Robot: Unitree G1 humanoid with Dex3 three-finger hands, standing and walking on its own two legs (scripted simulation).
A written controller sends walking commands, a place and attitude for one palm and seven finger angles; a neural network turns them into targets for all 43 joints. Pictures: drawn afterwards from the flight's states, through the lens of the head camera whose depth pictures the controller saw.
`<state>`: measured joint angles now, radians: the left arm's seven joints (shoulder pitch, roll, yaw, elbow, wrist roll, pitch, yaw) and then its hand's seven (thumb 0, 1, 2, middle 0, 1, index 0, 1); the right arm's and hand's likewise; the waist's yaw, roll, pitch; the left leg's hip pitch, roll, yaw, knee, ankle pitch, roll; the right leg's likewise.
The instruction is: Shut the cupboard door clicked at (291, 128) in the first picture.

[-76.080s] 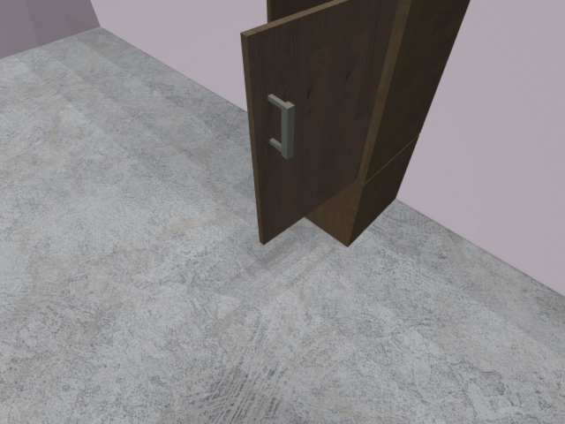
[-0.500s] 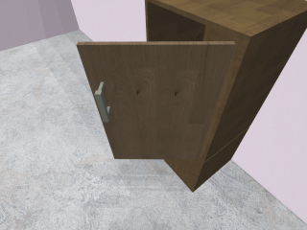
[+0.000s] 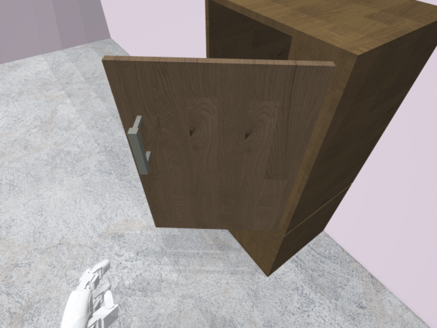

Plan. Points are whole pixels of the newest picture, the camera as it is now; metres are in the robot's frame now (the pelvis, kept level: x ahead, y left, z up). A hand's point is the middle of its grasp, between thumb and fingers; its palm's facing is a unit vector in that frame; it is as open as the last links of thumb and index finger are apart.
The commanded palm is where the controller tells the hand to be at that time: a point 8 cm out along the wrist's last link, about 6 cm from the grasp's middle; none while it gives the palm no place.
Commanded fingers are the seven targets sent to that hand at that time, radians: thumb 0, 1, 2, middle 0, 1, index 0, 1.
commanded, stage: raise the hand and make a fist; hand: left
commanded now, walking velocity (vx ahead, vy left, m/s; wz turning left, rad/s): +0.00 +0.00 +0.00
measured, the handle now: (141, 146) +0.46 +0.20 +0.08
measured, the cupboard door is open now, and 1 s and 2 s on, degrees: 52 52 52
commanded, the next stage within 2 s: bring the fist close to the handle in 1.78 s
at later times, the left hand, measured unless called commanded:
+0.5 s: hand (129, 306) +0.16 +0.16 +0.01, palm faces -0.05 -1.00 -0.06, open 5.1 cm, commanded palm +0.13 +0.23 +0.00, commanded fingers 0.00 0.90 0.90 -0.79 -0.94 -0.79 -0.94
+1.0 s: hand (114, 283) +0.19 +0.18 +0.03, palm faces -0.02 -1.00 -0.04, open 3.2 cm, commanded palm +0.16 +0.24 +0.04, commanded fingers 0.00 0.90 0.90 -1.25 -1.44 -1.25 -1.44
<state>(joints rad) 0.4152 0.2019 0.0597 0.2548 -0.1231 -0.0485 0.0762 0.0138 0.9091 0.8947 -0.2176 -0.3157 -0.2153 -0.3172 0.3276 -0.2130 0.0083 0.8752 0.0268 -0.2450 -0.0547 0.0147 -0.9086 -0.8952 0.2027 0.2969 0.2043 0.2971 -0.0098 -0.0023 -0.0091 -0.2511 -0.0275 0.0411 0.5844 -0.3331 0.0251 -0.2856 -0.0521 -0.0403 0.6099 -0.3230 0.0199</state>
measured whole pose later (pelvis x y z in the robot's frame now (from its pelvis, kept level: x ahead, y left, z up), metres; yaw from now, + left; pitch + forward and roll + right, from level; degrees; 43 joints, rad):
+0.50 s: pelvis -0.05 -0.03 -0.09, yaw +2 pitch +12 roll -2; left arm 0.37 0.24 0.13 -0.10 -0.31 -0.46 -0.36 0.01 0.90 0.90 -0.61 -0.75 -0.61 -0.75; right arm 0.15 -0.22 0.03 0.54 0.04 -0.27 -0.07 0.02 -0.91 -0.90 0.20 0.30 0.21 0.30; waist 0.05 0.04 -0.10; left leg -0.88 0.03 -0.05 1.22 -0.54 -0.01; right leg -0.86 -0.02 -0.13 1.16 -0.51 -0.04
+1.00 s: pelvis -0.02 +0.00 -0.05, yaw +1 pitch +9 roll -2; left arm 0.43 0.26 0.13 -0.17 -0.28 -0.25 -0.24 0.02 0.90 0.90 -1.07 -1.25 -1.07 -1.25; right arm 0.26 -0.24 0.02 0.50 0.05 -0.23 -0.07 0.02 -0.91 -0.90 0.20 0.30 0.20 0.30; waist 0.01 0.03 -0.10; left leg -0.66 0.01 0.01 1.00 -0.49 0.03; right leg -0.66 -0.03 -0.07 0.94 -0.44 0.01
